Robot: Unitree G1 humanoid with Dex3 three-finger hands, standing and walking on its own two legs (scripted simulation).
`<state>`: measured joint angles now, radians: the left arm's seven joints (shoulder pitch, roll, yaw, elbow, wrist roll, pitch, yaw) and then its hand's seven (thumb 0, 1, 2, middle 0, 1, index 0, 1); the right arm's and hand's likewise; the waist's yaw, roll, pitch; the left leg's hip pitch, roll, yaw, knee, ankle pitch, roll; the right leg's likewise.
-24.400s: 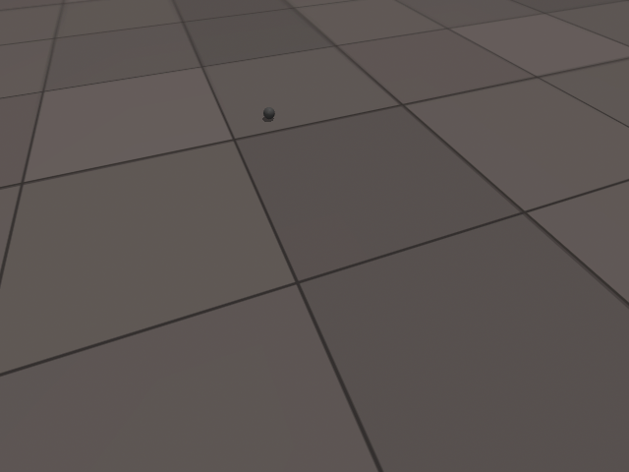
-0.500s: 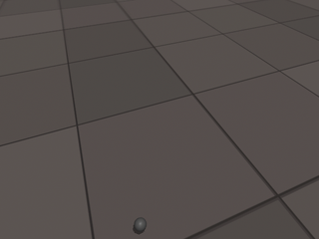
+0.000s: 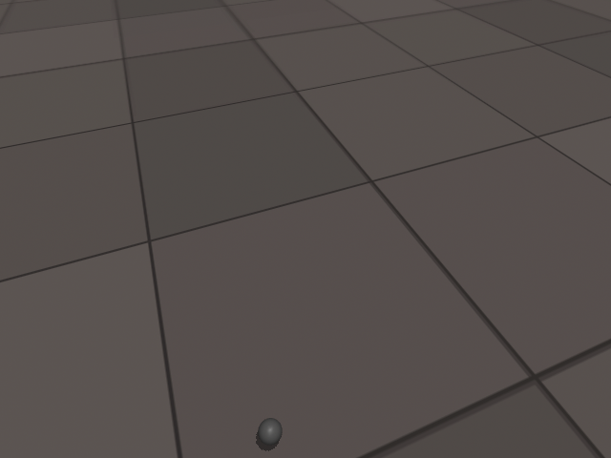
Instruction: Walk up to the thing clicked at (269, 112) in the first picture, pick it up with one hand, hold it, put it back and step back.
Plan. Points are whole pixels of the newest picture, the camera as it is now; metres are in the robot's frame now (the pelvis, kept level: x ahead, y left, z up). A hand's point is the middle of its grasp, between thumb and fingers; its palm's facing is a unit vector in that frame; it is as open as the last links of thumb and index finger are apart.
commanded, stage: stand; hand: left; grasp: from above
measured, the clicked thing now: (270, 431) +0.39 +0.14 -0.75
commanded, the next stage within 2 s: rise first in 0.10 s
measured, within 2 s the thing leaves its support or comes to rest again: neither
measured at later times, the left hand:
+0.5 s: hand out of the picture +0.15 +0.25 -0.17, palm faces -0.05 -0.93 -0.36, open 10.0 cm
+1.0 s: hand out of the picture +0.12 +0.25 -0.26, palm faces -0.21 -0.85 -0.48, open 14.1 cm
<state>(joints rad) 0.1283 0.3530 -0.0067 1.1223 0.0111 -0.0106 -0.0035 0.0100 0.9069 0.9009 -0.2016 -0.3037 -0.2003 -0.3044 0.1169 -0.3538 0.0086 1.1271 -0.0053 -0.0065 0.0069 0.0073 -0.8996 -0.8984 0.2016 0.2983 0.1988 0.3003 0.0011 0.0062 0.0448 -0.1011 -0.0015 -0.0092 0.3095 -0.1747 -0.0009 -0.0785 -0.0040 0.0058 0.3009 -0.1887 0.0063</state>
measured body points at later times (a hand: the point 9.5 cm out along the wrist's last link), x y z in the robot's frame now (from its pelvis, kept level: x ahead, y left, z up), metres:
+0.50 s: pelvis -0.02 +0.00 -0.03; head +0.04 +0.01 +0.42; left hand +0.15 +0.30 -0.15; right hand +0.09 -0.26 -0.15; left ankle +0.00 +0.12 -0.75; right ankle -0.01 -0.12 -0.75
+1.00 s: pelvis -0.02 +0.01 -0.12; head +0.09 +0.02 +0.32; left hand +0.13 +0.29 -0.22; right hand +0.17 -0.24 -0.21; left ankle +0.00 +0.12 -0.75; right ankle -0.01 -0.12 -0.75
